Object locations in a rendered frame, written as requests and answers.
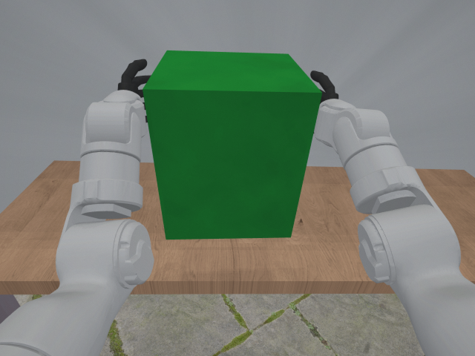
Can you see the robot right upper arm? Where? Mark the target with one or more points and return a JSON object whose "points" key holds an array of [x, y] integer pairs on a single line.
{"points": [[412, 249]]}

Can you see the robot left upper arm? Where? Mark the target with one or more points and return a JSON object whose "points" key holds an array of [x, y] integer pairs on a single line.
{"points": [[99, 264]]}

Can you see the robot right hand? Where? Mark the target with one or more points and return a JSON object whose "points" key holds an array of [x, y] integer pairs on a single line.
{"points": [[326, 84]]}

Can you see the right robot forearm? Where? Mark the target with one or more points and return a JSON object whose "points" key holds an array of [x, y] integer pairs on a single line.
{"points": [[380, 178]]}

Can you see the robot left hand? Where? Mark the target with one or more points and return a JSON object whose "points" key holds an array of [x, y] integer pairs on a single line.
{"points": [[130, 82]]}

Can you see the table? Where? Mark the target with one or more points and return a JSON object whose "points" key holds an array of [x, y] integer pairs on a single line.
{"points": [[321, 256]]}

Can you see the left robot forearm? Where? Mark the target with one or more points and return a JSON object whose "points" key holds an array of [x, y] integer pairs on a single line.
{"points": [[110, 157]]}

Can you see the carton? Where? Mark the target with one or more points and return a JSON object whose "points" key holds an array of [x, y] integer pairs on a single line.
{"points": [[230, 136]]}

